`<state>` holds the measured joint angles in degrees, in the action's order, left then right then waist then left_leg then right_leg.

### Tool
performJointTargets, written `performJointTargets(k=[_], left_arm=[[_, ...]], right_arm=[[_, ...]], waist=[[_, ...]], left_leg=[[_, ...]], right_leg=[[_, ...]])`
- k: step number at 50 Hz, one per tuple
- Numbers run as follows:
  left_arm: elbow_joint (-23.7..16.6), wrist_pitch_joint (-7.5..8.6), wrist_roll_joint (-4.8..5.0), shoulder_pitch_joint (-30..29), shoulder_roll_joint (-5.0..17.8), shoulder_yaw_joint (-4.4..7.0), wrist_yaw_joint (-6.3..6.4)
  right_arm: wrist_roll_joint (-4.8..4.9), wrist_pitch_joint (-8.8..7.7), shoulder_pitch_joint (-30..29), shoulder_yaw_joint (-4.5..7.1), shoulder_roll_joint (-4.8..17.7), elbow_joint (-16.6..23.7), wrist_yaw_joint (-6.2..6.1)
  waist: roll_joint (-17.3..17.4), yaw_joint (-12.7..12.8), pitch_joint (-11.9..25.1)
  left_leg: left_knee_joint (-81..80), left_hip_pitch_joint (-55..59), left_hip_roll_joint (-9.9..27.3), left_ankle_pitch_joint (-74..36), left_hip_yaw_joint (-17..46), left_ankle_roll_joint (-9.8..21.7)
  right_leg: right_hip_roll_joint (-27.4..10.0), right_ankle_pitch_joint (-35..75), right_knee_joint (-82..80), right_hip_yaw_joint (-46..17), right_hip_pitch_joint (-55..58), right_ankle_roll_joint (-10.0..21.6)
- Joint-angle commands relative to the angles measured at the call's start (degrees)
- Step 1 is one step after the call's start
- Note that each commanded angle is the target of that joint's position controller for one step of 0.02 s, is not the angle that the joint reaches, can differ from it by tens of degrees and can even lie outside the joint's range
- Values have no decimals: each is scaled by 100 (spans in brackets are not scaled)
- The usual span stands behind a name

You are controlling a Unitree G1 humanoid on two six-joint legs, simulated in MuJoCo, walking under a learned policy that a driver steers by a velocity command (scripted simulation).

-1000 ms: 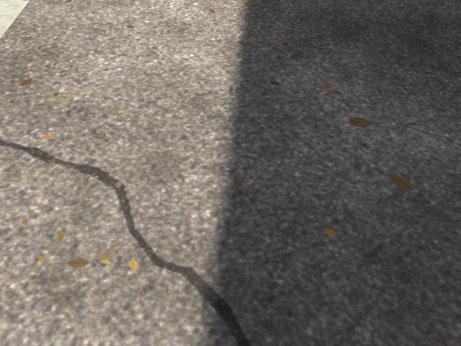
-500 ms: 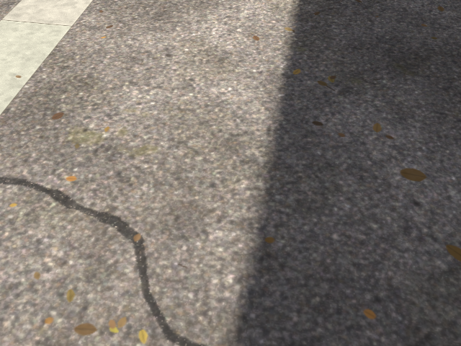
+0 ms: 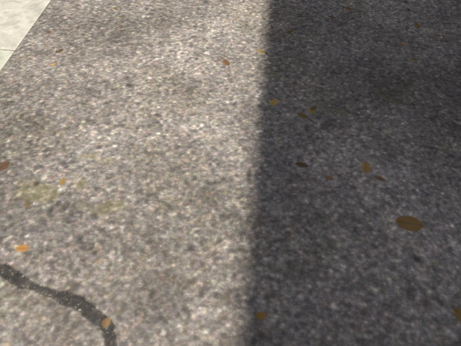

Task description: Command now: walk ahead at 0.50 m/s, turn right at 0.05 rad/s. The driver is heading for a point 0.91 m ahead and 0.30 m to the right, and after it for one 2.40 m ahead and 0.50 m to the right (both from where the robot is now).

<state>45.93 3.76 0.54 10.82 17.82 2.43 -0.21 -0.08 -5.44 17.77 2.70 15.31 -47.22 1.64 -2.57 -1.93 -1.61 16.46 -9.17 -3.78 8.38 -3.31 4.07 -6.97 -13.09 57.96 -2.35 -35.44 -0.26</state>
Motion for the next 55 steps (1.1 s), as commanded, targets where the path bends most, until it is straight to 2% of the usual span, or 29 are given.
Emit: performJointTargets(k=[1, 5, 10, 12, 13, 14, 15, 16, 17, 18, 19, 20, 22, 24, 26, 30, 35, 38, 39, 40, 41, 42, 43, 44, 45, 47, 49, 52, 55], left_arm=[[-308, 16, -25, -7, 202, 30, -9], [-479, 72, 45, -712, 110, -26, -119], [-825, 69, 70, -1194, 234, 13, -271], [-866, 61, 42, -977, 351, 77, -320], [-797, 45, 32, -537, 494, 168, -318], [-570, 27, 43, 314, 743, 335, -285], [-403, -17, 57, 1285, 1247, 526, -201], [-435, -11, 96, 1288, 1700, 588, -200], [-519, 21, 110, 1402, 1170, 447, -205], [-532, 50, 58, 1190, 946, 388, -187], [-608, 62, 48, 874, 868, 368, -173], [-697, 54, 21, 544, 732, 329, -165], [-841, 46, -50, 279, 598, 280, -135], [-840, 61, 2, 329, 663, 309, -77], [-796, 55, 28, 481, 804, 357, 6], [-685, -21, 71, 805, 833, 373, 105], [-540, -122, 112, 1157, 788, 378, 147], [-580, -188, 87, 985, 761, 390, 159], [-639, -185, 68, 899, 590, 329, 139], [-764, -162, -20, 867, 279, 208, 113], [-907, -109, 125, 1683, -68, 97, 109], [-778, -95, 180, 1693, 513, 178, 126], [-817, -122, 158, 1081, 846, 278, 121], [-886, -149, 103, 752, 816, 290, 128], [-960, -138, 36, 528, 715, 292, 111], [-973, -154, 88, 597, 430, 256, 54], [-997, -177, 82, 536, 220, 201, 35], [-1129, -131, -1, 104, 103, 120, -4], [-1216, -25, 6, -440, 16, 46, -101]], right_arm=[[9, -92, -299, 206, 889, 327, -78], [13, -66, -19, 235, 1038, 149, -125], [77, 82, 162, 296, 1110, -76, -173], [85, 165, 22, 335, 1215, -45, -220], [79, 219, -79, 350, 1275, -3, -253], [54, 283, -107, 321, 1204, 57, -301], [-62, 270, 14, 214, 1004, 233, -356], [-169, 95, 588, -25, 260, 463, -253], [15, -115, 157, 48, 753, 426, -158], [198, -239, -327, 107, 982, 594, -99], [153, -304, -551, 83, 937, 646, -124], [21, -310, -668, 119, 952, 657, -165], [-57, -195, -559, 158, 925, 707, -173], [-87, -79, -524, 137, 775, 742, -187], [-102, -28, -885, 106, 670, 881, -210], [-54, -79, -1702, 40, 483, 1100, -158], [37, -188, -2166, 107, 676, 1294, -42], [49, -260, -1616, 218, 860, 1183, -45], [-3, -287, -1049, 303, 1009, 1066, -85], [-90, -290, -185, 389, 1308, 1003, -141], [-127, -200, 308, 498, 1700, 805, -127], [26, -161, 237, 398, 1193, 855, -95], [32, -125, 10, 305, 838, 918, -119], [-23, -85, -264, 259, 752, 940, -125], [-49, -69, -386, 220, 648, 871, -116], [-87, -104, -432, 183, 561, 766, -95], [-23, -151, -381, 208, 623, 640, -64], [30, -151, -333, 273, 860, 489, -64], [95, -78, -218, 287, 994, 362, -82]], waist=[[562, 179, 0], [556, -147, -139], [535, -212, -278], [650, -21, -81], [702, 241, 240], [578, 652, 725], [-98, 973, 1384], [-1453, 399, 1889], [-819, 777, 2166], [-547, 815, 1406], [14, 654, 983], [238, 461, 674], [22, 171, 561], [0, 101, 451], [12, 188, 265], [-150, 509, 143], [-246, 625, 109], [-479, 279, 246], [-410, -13, 638], [110, -384, 1445], [1980, -49, 2134], [1640, -131, 1806], [1040, -290, 1046], [649, -208, 601], [604, -131, 267], [862, 68, 133], [848, 125, 82], [675, 95, 45], [635, -86, -18]], left_leg=[[-1007, 25, 1495, -1202, 899, 968], [-1081, 228, 1475, -957, 350, 741], [-664, 1371, 1926, -1301, 133, 541], [-80, 1596, 1951, -2681, -41, 394], [605, 1578, 1861, -3689, -205, 281], [1770, 1231, 1606, -4150, -470, 100], [3598, -105, 1324, -2722, -600, -143], [5459, -2678, 48, 2127, -118, -517], [6059, -3368, 198, 2475, 921, -412], [6026, -3757, 457, 1960, 910, -299], [5653, -3613, 703, 1480, 852, -255], [5173, -3309, 866, 1191, 825, -297], [4735, -2729, 985, 944, 857, -409], [4297, -2629, 966, 773, 748, -584], [3611, -2737, 885, 179, 676, -742], [1978, -2267, 560, -1210, 636, -803], [1135, -2014, 356, -1084, 828, -642], [830, -1248, 319, -517, 740, -365], [706, -268, 482, -596, 774, -163], [882, 1240, 1402, -336, 1610, 213], [507, 3099, 2673, 717, 4150, 1142], [209, 2926, 2823, 1904, 4766, 1094], [106, 2233, 2554, 1861, 3876, 828], [5, 1534, 2301, 1189, 3121, 670], [-138, 981, 2061, 589, 2649, 648], [-438, 394, 1754, 66, 1990, 625], [-642, 224, 1730, -344, 1631, 774], [-799, 309, 1756, -951, 1218, 883], [-817, 284, 1566, -1213, 715, 740]], right_leg=[[-151, 962, -875, -55, -216, -112], [74, 1945, -2053, 162, 73, -7], [221, 1289, -2514, 89, -341, 328], [447, 730, -2546, 353, 82, 507], [672, 585, -2584, 567, 737, 620], [950, 718, -2748, 697, 1899, 779], [190, 933, -2718, -568, 3640, 1159], [-1053, -273, -3412, -3763, 5491, 2216], [-1162, -861, -3998, -4390, 5791, 2184], [-1001, -452, -4062, -3574, 5264, 1941], [-768, 153, -4059, -2928, 4510, 1781], [-587, 780, -4142, -2475, 3772, 1686], [-372, 1479, -4396, -2122, 3029, 1710], [-256, 1831, -4533, -1785, 2615, 1760], [-110, 1891, -4614, -1528, 2381, 1686], [233, 1294, -4501, -1265, 2136, 1318], [-15, 935, -3961, -1948, 2772, 1188], [-38, 1364, -3376, -2256, 2972, 1028], [244, 1634, -2731, -2075, 2769, 864], [586, 951, -1223, -1628, 2055, 656], [1404, -1884, 562, -868, -22, 263], [908, -2026, 1364, -936, -784, 183], [703, -1483, 1578, -855, -966, 130], [513, -1062, 1508, -650, -820, 77], [388, -788, 1247, -620, -714, 56], [230, -570, 880, -531, -279, 72], [211, -514, 460, -430, -245, 44], [120, 130, -515, -309, -359, -2], [157, 1013, -1606, 0, -16, 21]])
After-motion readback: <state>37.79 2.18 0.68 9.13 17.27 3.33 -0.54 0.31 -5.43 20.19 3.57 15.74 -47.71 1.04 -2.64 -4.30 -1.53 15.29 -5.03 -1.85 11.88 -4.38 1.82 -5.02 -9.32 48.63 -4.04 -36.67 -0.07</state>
